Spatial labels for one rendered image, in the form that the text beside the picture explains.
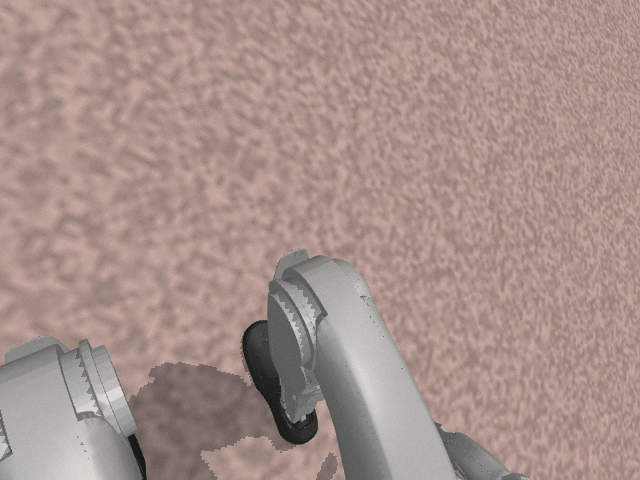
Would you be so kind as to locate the right robot hand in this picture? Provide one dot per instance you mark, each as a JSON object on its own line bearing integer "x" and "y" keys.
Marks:
{"x": 470, "y": 460}

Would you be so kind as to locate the left robot foot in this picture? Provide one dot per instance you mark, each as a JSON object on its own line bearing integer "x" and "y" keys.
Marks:
{"x": 138, "y": 455}

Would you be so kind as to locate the right robot foot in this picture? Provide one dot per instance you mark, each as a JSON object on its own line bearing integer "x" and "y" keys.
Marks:
{"x": 266, "y": 379}

